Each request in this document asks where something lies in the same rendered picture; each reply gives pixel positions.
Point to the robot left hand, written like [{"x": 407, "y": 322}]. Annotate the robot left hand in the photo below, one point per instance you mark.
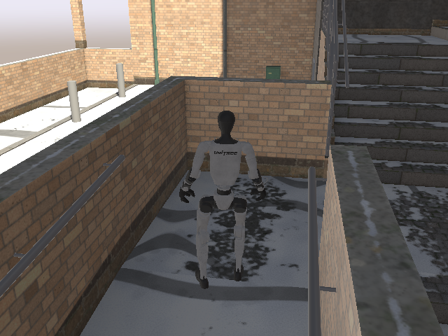
[{"x": 187, "y": 193}]

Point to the robot left upper arm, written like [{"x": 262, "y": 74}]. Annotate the robot left upper arm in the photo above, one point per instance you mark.
[{"x": 202, "y": 148}]

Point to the robot right foot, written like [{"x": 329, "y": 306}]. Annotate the robot right foot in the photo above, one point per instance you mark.
[{"x": 238, "y": 275}]

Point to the robot right hand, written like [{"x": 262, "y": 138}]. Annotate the robot right hand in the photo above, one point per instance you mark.
[{"x": 262, "y": 194}]

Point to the humanoid robot torso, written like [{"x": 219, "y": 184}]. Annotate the humanoid robot torso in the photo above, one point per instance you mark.
[{"x": 225, "y": 162}]

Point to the robot right forearm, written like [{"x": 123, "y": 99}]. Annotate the robot right forearm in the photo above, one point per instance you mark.
[{"x": 258, "y": 182}]

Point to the robot right upper arm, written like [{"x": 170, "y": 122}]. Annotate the robot right upper arm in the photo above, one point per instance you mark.
[{"x": 247, "y": 148}]

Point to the robot left forearm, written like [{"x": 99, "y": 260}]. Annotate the robot left forearm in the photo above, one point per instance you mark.
[{"x": 188, "y": 181}]

